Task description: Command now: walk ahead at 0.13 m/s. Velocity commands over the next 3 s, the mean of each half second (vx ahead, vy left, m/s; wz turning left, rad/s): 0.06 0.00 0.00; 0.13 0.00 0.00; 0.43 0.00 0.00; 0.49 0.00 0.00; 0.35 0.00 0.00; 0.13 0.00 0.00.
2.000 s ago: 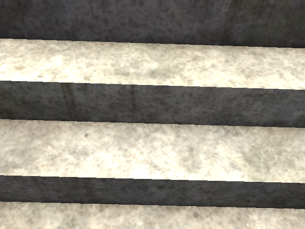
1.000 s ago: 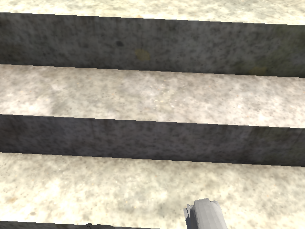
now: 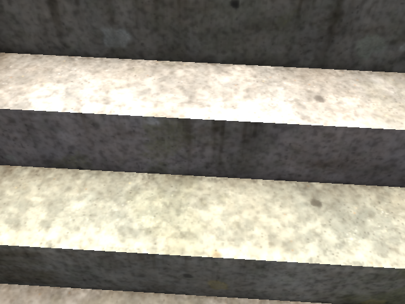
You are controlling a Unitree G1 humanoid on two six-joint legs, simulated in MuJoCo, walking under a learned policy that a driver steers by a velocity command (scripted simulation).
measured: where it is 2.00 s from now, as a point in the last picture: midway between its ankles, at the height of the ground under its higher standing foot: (228, 263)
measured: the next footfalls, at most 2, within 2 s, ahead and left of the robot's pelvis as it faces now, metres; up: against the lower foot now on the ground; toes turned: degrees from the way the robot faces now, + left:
right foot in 0.26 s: +0.11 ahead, -0.11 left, +0.00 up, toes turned -3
left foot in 1.36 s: +0.35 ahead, +0.08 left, +0.20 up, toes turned +2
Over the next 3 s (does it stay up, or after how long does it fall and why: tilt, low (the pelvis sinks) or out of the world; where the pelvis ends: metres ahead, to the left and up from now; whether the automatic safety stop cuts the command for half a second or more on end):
stays up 0.81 -0.11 0.66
